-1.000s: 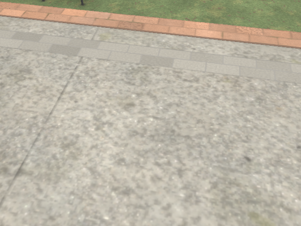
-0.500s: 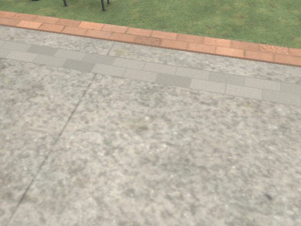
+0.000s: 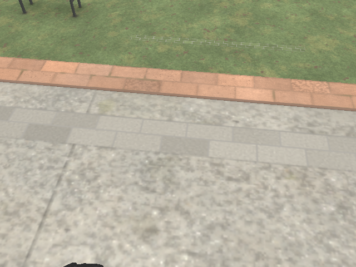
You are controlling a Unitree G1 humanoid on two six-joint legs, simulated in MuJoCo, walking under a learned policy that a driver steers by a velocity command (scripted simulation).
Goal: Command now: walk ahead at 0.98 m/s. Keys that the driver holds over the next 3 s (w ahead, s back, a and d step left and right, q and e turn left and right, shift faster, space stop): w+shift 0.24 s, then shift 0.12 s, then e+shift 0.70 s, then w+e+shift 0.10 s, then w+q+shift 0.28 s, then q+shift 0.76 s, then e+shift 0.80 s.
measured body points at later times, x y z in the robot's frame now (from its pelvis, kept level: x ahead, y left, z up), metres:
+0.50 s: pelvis +0.45 -0.01 +0.00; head +0.50 -0.01 +0.45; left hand +0.37 +0.24 -0.14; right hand +0.69 -0.22 -0.09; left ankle +0.69 +0.10 -0.69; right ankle +0.32 -0.07 -0.73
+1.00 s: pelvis +0.60 -0.01 +0.00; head +0.62 -0.05 +0.45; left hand +0.87 +0.17 -0.08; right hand +0.62 -0.34 -0.11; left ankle +0.71 +0.08 -0.73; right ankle +0.58 -0.12 -0.72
